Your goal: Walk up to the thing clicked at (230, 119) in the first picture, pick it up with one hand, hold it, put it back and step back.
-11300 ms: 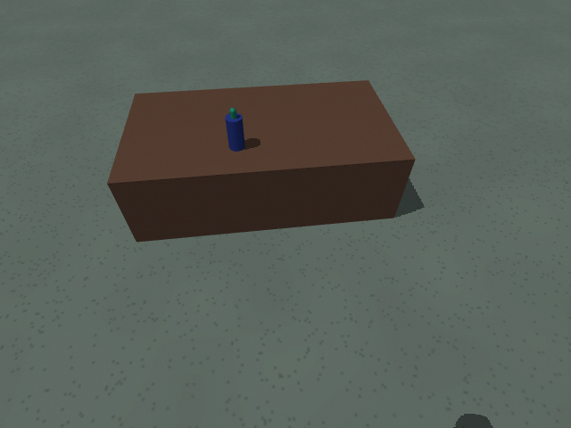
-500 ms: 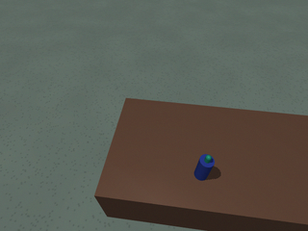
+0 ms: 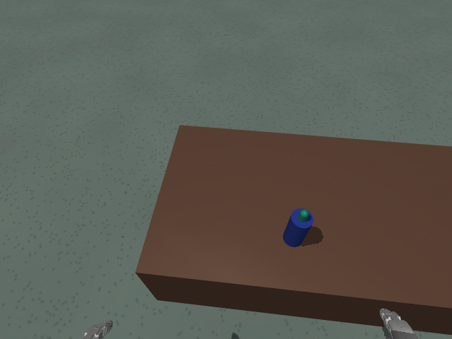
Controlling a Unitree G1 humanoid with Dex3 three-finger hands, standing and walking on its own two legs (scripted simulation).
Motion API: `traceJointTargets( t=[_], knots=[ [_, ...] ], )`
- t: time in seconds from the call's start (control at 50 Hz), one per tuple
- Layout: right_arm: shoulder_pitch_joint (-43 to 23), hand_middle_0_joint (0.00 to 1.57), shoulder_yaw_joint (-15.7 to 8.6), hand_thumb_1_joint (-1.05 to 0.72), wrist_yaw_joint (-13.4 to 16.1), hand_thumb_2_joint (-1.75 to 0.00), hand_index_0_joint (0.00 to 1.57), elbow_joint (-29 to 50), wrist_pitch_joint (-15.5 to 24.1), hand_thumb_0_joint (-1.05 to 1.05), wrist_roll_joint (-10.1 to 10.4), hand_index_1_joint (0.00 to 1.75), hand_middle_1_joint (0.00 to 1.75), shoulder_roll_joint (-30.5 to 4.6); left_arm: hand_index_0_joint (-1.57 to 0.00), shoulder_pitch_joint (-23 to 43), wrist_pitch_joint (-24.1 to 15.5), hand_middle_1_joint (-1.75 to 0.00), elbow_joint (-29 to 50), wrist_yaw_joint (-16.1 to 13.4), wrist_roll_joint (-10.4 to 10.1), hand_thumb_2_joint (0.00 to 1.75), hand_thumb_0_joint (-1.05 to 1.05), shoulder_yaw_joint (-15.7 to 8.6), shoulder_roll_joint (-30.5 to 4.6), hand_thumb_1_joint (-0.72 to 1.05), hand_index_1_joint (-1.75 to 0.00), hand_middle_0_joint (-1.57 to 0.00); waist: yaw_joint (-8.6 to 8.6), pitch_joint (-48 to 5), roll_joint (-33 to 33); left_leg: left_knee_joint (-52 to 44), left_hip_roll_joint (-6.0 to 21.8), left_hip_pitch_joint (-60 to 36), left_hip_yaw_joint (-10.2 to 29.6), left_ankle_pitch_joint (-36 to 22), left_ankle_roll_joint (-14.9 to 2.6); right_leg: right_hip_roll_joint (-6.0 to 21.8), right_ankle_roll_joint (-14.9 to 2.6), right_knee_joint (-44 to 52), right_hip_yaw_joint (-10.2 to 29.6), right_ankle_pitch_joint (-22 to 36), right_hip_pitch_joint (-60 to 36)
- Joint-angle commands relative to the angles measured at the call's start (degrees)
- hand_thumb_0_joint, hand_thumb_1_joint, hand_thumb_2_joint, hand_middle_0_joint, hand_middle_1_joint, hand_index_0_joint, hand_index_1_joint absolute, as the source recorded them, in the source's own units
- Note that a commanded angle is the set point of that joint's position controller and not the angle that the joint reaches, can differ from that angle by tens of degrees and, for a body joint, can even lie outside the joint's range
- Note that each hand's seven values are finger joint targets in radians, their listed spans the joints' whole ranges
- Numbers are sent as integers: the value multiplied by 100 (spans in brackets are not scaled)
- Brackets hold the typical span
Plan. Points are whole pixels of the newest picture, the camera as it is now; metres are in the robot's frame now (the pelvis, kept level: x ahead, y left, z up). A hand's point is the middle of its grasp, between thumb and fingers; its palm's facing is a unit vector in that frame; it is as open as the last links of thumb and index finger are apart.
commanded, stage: go down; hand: right
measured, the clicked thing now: (298, 225) +0.50 -0.19 -0.32
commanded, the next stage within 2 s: none
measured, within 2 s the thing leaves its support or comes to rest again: neither
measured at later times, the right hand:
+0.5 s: hand out of the picture +0.15 -0.26 -0.14, palm faces +0.00 +0.94 -0.33, open 17.6 cm
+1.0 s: hand (394, 310) +0.22 -0.30 -0.11, palm faces +0.13 +0.94 -0.30, open 17.6 cm
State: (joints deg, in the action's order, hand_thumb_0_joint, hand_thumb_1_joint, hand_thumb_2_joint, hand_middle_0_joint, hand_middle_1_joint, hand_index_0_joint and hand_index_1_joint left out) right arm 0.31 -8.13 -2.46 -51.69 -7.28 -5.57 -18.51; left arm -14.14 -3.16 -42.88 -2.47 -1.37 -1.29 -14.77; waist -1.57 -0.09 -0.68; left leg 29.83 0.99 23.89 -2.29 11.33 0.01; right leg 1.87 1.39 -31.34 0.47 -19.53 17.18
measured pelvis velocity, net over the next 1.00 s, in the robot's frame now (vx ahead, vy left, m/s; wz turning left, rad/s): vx -0.01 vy -0.01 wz -0.05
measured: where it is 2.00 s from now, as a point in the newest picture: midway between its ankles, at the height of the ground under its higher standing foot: outside the picture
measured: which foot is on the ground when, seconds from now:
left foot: down 0.00-1.00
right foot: down 0.00-1.00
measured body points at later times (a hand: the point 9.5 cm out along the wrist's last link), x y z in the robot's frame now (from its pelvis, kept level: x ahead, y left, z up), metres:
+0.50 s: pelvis +0.01 -0.03 -0.03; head +0.05 -0.03 +0.42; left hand +0.17 +0.22 -0.11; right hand +0.15 -0.31 -0.11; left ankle +0.04 +0.12 -0.73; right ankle -0.04 -0.13 -0.73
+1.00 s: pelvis -0.01 -0.01 -0.05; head +0.03 -0.03 +0.40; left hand +0.14 +0.24 -0.12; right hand +0.21 -0.35 -0.09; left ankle +0.04 +0.12 -0.73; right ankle -0.04 -0.13 -0.73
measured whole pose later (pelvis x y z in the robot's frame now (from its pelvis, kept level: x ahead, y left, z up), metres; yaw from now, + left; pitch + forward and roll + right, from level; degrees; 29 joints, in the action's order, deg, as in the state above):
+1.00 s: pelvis -0.01 -0.01 -0.05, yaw -3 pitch +10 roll +3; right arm 1.0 -12.6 -6.3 -23.6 -21.5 1.4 -25.2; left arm -13.9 -15.2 -38.7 -9.6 -0.7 2.3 -14.1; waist -2.5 -5.3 -0.6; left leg 49.9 2.5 39.7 -5.3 20.0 1.0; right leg 0.9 0.6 -55.6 4.3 -29.7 36.0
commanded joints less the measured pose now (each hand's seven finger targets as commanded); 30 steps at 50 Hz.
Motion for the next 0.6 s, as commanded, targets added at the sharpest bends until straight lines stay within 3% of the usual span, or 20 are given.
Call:
traceJointTargets(
  t=[0.0, 0.08, 0.1, 0.12, 0.14, 0.24, 0.32, 0.34, 0.4, 0.44, 0.46, 0.52, 0.58],
  knots=[
    [91, 7, -154, 36, -21, -4, 6, 1200, -418, 0, 58, 4, 4, -1034, -20, 180, -376, -30, 895, -141, -49, 89, 0, -285, -919, 90, -30, -21, 121, -920, 0, -213, -77, -1146, -146, -568, -48, -225, -155, 286, -163, 1164, 481],
    [200, 6, -112, 47, -25, -4, 5, 1796, -618, 0, 84, 5, 5, -1038, -20, 222, -536, -30, 981, -179, -40, 89, 0, -237, -852, 91, -30, -20, 25, -809, -3, -59, -70, -829, -148, -253, -26, -229, -198, 130, -112, 787, 643],
    [221, 5, -64, 52, -25, -3, 5, 1973, -636, 0, 67, 5, 5, -994, -20, 180, -574, -30, 988, -198, -25, 89, 0, -246, -844, 91, -30, -20, -17, -962, 70, 18, -64, -797, -136, -323, -14, -230, -219, 29, -93, 838, 636],
    [260, 5, -170, 51, -2, -3, 5, 2165, -664, 0, 70, 5, 5, -1141, -20, 218, -613, -30, 976, -215, -25, 89, 0, -232, -826, 91, -30, -20, 21, -972, 25, 65, -42, -786, -129, -356, -1, -243, -222, -42, -98, 852, 668],
    [238, 5, -95, 53, 20, -3, 5, 2300, -685, 0, 69, 5, 5, -1027, -20, 206, -665, -30, 991, -234, -8, 89, 0, -228, -807, 91, -30, -20, -25, -1031, -77, 161, -36, -719, -124, -350, -10, -242, -204, -108, -74, 853, 696],
    [724, 5, -104, 57, 121, -2, 5, 3045, -831, 0, 83, 5, 5, -1017, -19, 146, -817, -29, 1005, -296, 28, 89, 0, -209, -773, 91, -30, -20, -10, -1412, -427, 666, -57, -476, -176, -736, -46, -170, -70, -587, 54, 1765, 654],
    [1087, 5, 46, 61, 162, -1, 5, 3678, -1090, 0, 211, 5, 5, -880, -19, 133, -887, -29, 1078, -338, 26, 90, 0, -198, -753, 90, -30, -19, -68, -1483, -432, 891, -98, -281, -230, -841, -52, -100, -11, -814, 173, 2159, 732],
    [1185, 6, -48, 60, 176, -1, 5, 3736, -1151, 0, 221, 5, 5, -978, -19, 125, -896, -29, 1079, -343, 22, 90, 0, -203, -767, 90, -30, -19, -3, -1507, -432, 949, -93, -299, -241, -807, -53, -74, 17, -841, 235, 2235, 798],
    [1447, 6, 59, 60, 165, 0, 5, 4028, -1379, 0, 254, 5, 5, -919, -19, 194, -913, -29, 1249, -335, 13, 90, 0, -180, -759, 90, -30, -19, 9, -1445, -466, 1051, -101, -194, -241, -801, -69, -37, 60, -945, 300, 2415, 959],
    [1730, 6, 90, 61, 141, 0, 5, 3967, -1553, 0, 277, 5, 5, -838, -19, 155, -918, -29, 1243, -338, -1, 89, 0, -201, -805, 90, -29, -19, 14, -1342, -465, 1119, -118, -79, -260, -638, -66, -17, 77, -983, 345, 2314, 1062],
    [1509, 5, 59, 61, 153, -1, 5, 4335, -1570, 0, 294, 5, 5, -912, -18, 279, -940, -29, 1456, -331, -5, 89, 0, -155, -769, 90, -29, -19, 36, -1334, -418, 1116, -104, -82, -247, -571, -48, 4, 78, -983, 388, 2159, 1159],
    [1666, 6, 20, 60, 140, 0, 5, 4536, -1741, 0, 306, 5, 5, -934, -19, 240, -988, -29, 1525, -316, 2, 89, 0, -146, -760, 90, -29, -19, 51, -1410, -472, 1216, -100, -41, -243, -595, -56, 10, 91, -1111, 416, 2283, 1236],
    [1748, 6, -20, 61, 129, 0, 5, 4666, -1857, 0, 307, 5, 5, -941, -19, 220, -1051, -29, 1593, -336, -3, 89, 0, -121, -727, 90, -29, -19, -5, -1366, -362, 1223, -86, 27, -255, -442, -48, -96, -4, -1178, 303, 1655, 1482]
  ],
)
